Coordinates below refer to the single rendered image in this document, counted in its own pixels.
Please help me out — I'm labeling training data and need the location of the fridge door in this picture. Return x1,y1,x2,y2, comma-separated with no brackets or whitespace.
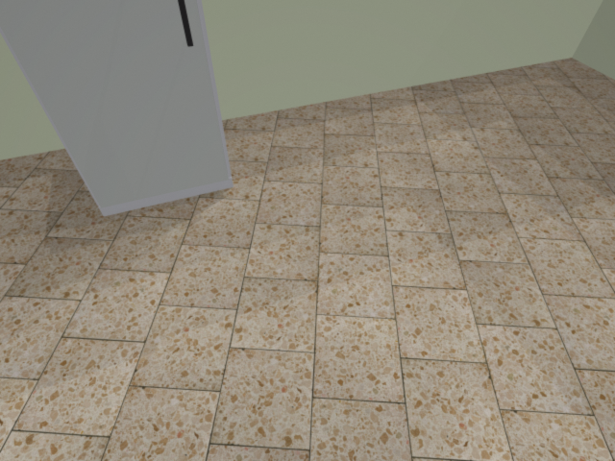
0,0,229,208

